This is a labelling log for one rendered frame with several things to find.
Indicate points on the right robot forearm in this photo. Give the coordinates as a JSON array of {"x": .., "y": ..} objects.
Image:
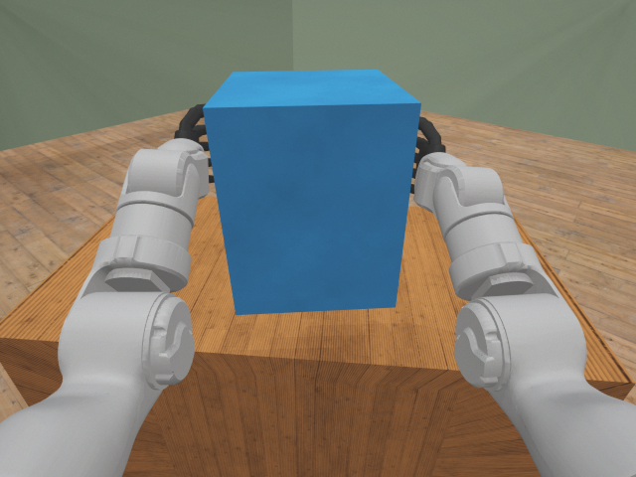
[{"x": 488, "y": 256}]

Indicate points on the left robot forearm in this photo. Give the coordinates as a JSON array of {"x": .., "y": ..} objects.
[{"x": 147, "y": 250}]

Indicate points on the right robot upper arm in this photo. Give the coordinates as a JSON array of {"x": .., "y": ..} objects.
[{"x": 528, "y": 352}]

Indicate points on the right robot hand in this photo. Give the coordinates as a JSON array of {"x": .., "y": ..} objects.
[{"x": 426, "y": 147}]

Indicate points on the carton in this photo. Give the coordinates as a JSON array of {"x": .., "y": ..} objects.
[{"x": 312, "y": 171}]

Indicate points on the pedestal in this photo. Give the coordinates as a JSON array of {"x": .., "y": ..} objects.
[{"x": 342, "y": 393}]

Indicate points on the left robot upper arm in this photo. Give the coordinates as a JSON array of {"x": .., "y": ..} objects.
[{"x": 119, "y": 351}]

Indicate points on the left robot hand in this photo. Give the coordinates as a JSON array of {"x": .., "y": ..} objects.
[{"x": 188, "y": 130}]

